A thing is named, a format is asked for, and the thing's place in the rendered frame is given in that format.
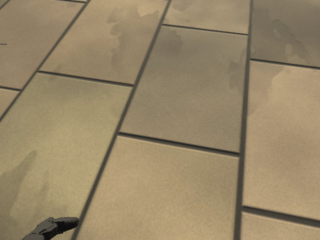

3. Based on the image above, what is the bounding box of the left robot hand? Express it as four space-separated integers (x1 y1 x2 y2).
20 217 79 240

